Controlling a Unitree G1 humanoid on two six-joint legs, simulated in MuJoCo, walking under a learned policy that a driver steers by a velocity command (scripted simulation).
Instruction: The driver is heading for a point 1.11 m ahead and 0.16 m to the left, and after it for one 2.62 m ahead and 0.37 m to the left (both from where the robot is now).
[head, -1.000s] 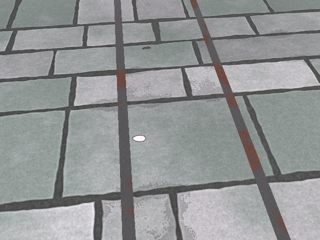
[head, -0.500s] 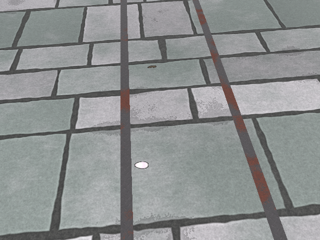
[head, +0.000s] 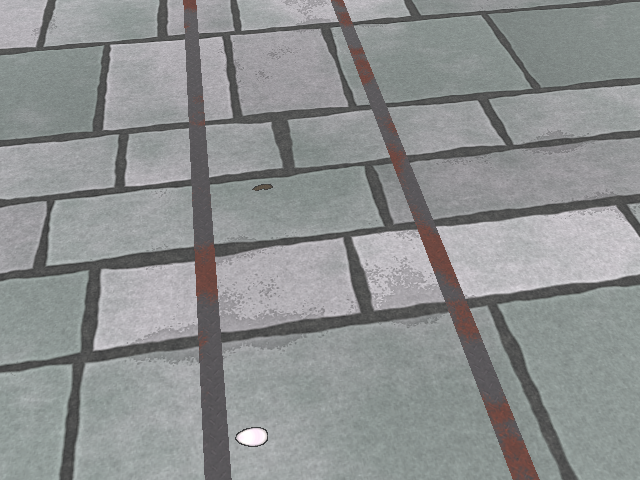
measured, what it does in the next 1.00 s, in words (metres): walks ahead, turning left: right foot, then left foot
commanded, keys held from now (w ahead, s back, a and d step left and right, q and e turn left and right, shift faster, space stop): w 0.36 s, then w+q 0.22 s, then q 0.42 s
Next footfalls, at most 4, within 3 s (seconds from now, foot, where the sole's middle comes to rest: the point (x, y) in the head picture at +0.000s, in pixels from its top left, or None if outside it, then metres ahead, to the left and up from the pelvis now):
0.30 right None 0.33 -0.17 -0.78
0.82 left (293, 451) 0.58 0.06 -0.78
1.34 right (389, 428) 0.63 -0.14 -0.78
1.80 left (233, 412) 0.68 0.20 -0.78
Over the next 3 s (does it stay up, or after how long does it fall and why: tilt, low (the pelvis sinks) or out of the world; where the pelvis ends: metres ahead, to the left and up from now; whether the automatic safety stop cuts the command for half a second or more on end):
stays up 1.07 0.22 -0.01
